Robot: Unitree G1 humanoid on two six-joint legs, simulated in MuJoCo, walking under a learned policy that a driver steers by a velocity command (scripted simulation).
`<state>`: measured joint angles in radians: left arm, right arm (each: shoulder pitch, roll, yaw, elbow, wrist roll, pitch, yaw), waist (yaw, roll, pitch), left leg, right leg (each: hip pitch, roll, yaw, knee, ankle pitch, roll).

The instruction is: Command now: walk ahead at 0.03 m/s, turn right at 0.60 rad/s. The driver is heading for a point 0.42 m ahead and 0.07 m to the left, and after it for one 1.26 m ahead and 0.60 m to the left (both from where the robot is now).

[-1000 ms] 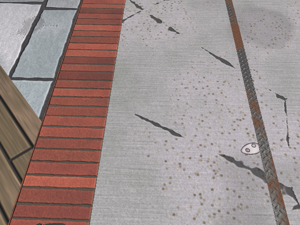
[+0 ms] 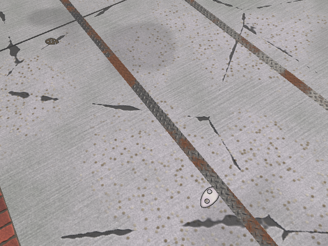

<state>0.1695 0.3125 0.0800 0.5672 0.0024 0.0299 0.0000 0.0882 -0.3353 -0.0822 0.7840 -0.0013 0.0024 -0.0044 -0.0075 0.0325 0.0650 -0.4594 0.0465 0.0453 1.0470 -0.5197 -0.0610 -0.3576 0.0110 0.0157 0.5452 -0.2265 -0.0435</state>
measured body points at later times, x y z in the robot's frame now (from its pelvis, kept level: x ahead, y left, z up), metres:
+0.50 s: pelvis +0.03 +0.03 +0.00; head +0.04 +0.04 +0.45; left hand +0.20 +0.27 -0.11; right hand +0.13 -0.24 -0.11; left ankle +0.04 +0.15 -0.74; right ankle +0.04 -0.10 -0.74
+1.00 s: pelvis +0.15 -0.01 +0.01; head +0.17 -0.03 +0.46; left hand +0.17 +0.26 -0.11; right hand +0.30 -0.28 -0.09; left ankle +0.25 +0.14 -0.68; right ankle +0.05 -0.09 -0.74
